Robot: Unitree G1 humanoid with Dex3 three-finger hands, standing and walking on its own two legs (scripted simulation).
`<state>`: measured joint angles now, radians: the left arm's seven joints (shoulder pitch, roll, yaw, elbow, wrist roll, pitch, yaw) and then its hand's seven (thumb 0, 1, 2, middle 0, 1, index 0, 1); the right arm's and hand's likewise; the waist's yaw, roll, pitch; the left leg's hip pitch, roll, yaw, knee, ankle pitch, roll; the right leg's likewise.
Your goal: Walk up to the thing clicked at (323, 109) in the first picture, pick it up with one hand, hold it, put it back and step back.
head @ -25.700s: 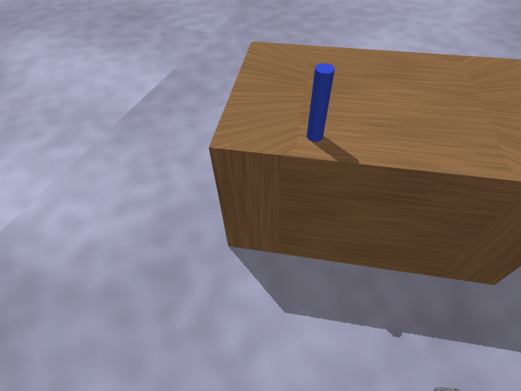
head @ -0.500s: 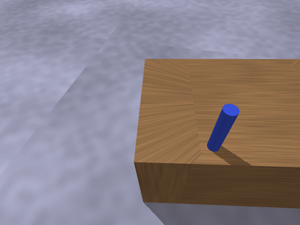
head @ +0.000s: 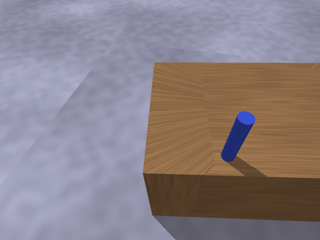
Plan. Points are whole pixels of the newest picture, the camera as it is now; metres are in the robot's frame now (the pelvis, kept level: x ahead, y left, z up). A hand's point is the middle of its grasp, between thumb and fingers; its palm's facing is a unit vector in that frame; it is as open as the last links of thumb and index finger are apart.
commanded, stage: stand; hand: right
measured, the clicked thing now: (235, 139) +0.41 -0.22 -0.07
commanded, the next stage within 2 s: step back in 0.86 s
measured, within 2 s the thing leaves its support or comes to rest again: neither
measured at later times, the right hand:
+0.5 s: hand out of the picture +0.07 -0.25 -0.16, palm faces -0.05 +0.94 -0.34, open 7.4 cm
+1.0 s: hand out of the picture +0.07 -0.26 -0.16, palm faces -0.03 +0.93 -0.36, open 7.4 cm
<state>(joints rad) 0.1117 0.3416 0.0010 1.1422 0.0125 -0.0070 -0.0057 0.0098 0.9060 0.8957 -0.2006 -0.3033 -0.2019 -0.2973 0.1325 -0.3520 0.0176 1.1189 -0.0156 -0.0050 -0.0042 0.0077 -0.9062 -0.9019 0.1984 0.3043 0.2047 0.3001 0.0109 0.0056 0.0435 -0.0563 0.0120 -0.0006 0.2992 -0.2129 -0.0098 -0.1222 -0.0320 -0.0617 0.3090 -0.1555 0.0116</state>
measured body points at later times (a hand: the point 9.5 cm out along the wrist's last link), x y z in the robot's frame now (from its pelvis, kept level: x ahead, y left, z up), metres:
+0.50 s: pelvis +0.00 +0.00 +0.00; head +0.01 +0.00 +0.45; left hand +0.07 +0.30 -0.13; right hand +0.08 -0.30 -0.14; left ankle -0.03 +0.12 -0.75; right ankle +0.01 -0.12 -0.75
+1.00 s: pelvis -0.02 +0.00 -0.01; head +0.03 +0.00 +0.44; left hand +0.07 +0.31 -0.14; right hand +0.07 -0.31 -0.14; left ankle -0.03 +0.12 -0.75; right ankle +0.01 -0.12 -0.75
